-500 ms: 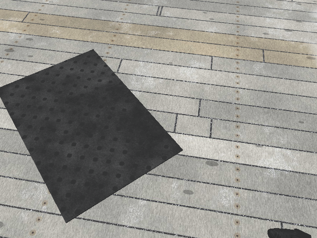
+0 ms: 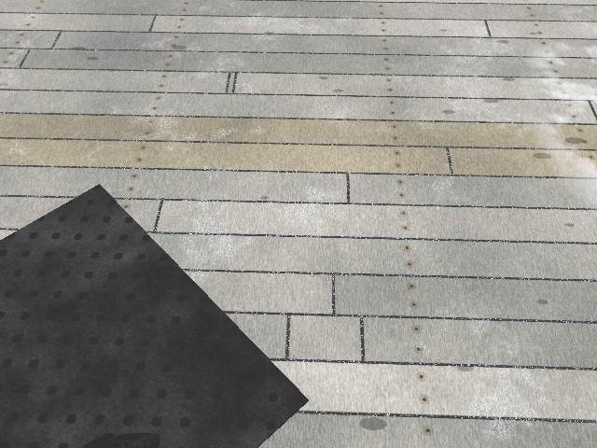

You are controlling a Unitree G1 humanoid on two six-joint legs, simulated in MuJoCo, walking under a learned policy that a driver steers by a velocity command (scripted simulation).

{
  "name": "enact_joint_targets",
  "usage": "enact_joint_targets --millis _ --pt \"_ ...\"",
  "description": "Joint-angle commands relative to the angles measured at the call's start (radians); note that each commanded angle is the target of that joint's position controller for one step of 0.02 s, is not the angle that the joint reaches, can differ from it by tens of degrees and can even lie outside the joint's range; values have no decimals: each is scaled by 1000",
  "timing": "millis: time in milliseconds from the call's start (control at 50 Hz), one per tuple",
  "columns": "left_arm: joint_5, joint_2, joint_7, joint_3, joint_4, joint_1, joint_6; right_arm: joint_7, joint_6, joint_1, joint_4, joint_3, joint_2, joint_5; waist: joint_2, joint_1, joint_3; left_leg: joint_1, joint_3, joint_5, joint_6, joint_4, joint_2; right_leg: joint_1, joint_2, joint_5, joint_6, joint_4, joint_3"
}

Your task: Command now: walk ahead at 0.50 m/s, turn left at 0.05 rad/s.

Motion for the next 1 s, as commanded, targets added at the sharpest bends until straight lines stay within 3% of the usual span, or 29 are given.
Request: enact_joint_targets --millis 20,40,60,80,100,120,140,180,200,220,240,300,360,460,520,540,560,580,600,620,640,660,680,700,760,780,860,920,1000 --pt "6 212 8 78 29 290 -17 -4 5 -31 -56 -19 -136 -7 96 208 -175 -158 -55 851 107 416 204 469 -2 -19 -84 15 17" --pt "29 318 19 105 55 455 -13 6 -10 57 -80 12 -40 -16 -93 205 -355 -553 -9 436 37 821 69 905 -282 -83 -219 14 413" --pt "21 272 17 89 68 480 -7 12 -35 89 -62 27 -3 7 -225 198 -461 -761 -135 -179 24 1044 -37 1016 -404 -217 -299 -157 764" --pt "12 196 20 66 57 405 -8 12 -50 -7 -78 -6 -121 37 -141 203 -307 -857 -202 -150 46 1129 32 895 -359 -268 -229 -181 633" --pt "12 154 24 53 35 314 -10 8 -55 -87 -104 -14 -145 46 -95 176 -187 -867 -170 -53 58 1105 90 734 -325 -224 -179 -204 466" --pt "17 117 21 41 29 242 -15 -2 -48 -126 -108 -19 -134 37 -29 142 -108 -819 -154 27 56 1037 131 576 -281 -164 -148 -251 352" --pt "25 91 18 33 30 204 -22 -8 -32 -115 -105 -28 -118 25 -41 105 -61 -762 -158 83 56 980 161 473 -248 -140 -124 -295 266" --pt "36 90 16 37 47 193 -27 -6 -1 -66 -94 -23 -53 24 -61 67 -30 -682 -159 118 51 940 181 365 -224 -92 -124 -348 169" --pt "36 74 18 34 58 202 -29 -9 12 -78 -95 -29 -57 25 -43 64 -10 -697 -159 149 59 937 178 352 -189 -52 -102 -357 103" --pt "42 118 23 43 64 206 -32 -10 19 -85 -110 -28 -41 26 -70 50 1 -723 -165 187 51 910 179 339 -215 -14 -118 -373 79" --pt "38 119 29 46 67 216 -33 -9 22 -113 -122 -30 -49 17 -46 57 20 -761 -174 227 43 873 182 351 -209 48 -119 -375 41" --pt "41 136 47 50 76 234 -27 3 14 -204 -159 -34 -55 11 -26 70 37 -811 -164 384 30 699 166 388 -195 75 -103 -386 -40" --pt "32 160 61 54 79 269 -20 24 10 -314 -201 -21 -30 4 -10 107 60 -785 -89 476 32 534 157 420 -197 74 -90 -399 -107" --pt "13 181 67 65 102 358 16 58 12 -447 -288 -12 -27 8 0 144 98 -860 -21 379 68 407 130 632 -253 207 -70 -310 -161" --pt "6 224 74 78 82 324 37 73 16 -396 -315 -34 -72 11 -59 81 24 -695 67 229 120 400 42 675 -259 663 -41 -129 -202" --pt "6 236 77 81 74 308 45 73 17 -302 -300 -52 -108 16 -76 23 -32 -569 89 192 145 396 -1 662 -248 788 -28 14 -213" --pt "1 238 79 78 63 283 50 65 17 -143 -264 -84 -164 19 -61 -65 -116 -337 83 254 183 320 -42 579 -211 753 5 225 -232" --pt "18 212 78 67 38 292 41 40 27 2 -233 -119 -261 15 62 -113 -210 -33 -157 244 244 285 92 321 -162 400 54 543 -235" --pt "32 46 59 16 -23 381 3 37 18 -31 -249 -129 -353 12 308 19 -313 281 -785 126 462 150 348 -119 79 -534 114 898 -94" --pt "-11 142 41 34 -41 262 -44 38 10 8 -260 -98 -253 -2 167 -48 -371 340 -867 105 434 45 359 -247 63 -563 82 966 119" --pt "-39 170 34 42 -67 180 -64 37 -1 -28 -256 -84 -198 -7 128 -50 -242 254 -696 202 374 52 329 -314 14 -474 51 927 118" --pt "-22 159 40 40 -61 174 -70 38 -10 -101 -271 -74 -168 2 25 0 -167 99 -568 309 335 57 283 -266 -34 -394 42 826 119" --pt "8 166 48 50 -53 173 -64 37 -11 -167 -288 -65 -139 4 2 39 -115 -44 -481 405 315 43 250 -193 -60 -354 50 744 110" --pt "15 172 48 56 -54 196 -51 34 -14 -198 -304 -59 -128 -7 25 73 -99 -141 -442 495 319 29 233 -116 -77 -338 61 710 117" --pt "30 135 50 57 -68 190 -12 17 -15 -191 -310 -60 -143 3 8 100 -69 -263 -361 505 297 -25 183 -71 -78 -272 98 570 90" --pt "30 119 52 49 -80 171 -6 10 -16 -177 -309 -67 -177 -1 61 100 -53 -298 -343 555 312 -33 199 -77 -74 -234 116 503 79" --pt "28 92 39 32 -112 24 -12 -4 -10 -119 -288 -59 -158 3 85 29 -20 -343 -228 470 231 -32 121 -12 -31 67 122 176 46" --pt "13 102 27 29 -135 -45 -19 0 -12 -70 -261 -57 -165 2 111 -8 -3 -302 -260 366 217 -30 155 12 -10 158 103 74 47" --pt "15 143 10 37 -163 -82 -34 -5 -4 -30 -235 -55 -164 3 116 -9 22 -131 -326 428 203 48 226 -53 2 25 49 2 52"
